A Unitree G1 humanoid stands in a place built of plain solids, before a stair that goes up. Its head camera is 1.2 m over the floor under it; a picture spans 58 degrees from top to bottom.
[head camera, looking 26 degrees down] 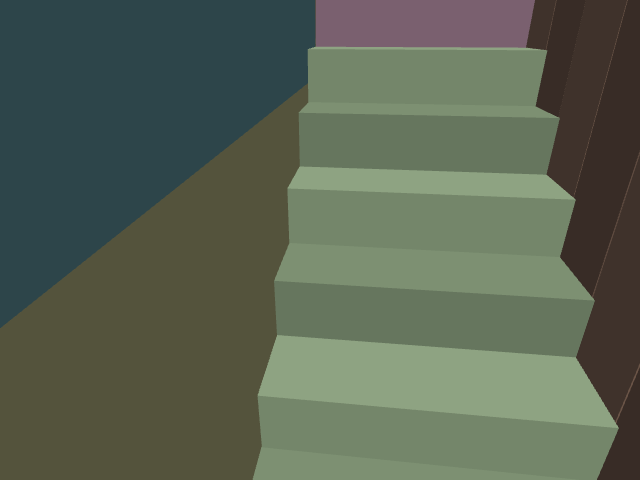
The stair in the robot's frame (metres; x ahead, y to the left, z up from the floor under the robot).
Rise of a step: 0.19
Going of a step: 0.24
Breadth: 0.85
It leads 7 degrees to the right of straight ahead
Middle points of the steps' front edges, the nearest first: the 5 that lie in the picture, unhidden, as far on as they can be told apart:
0.75 -0.26 0.38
0.99 -0.29 0.57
1.23 -0.32 0.76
1.47 -0.35 0.95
1.70 -0.38 1.13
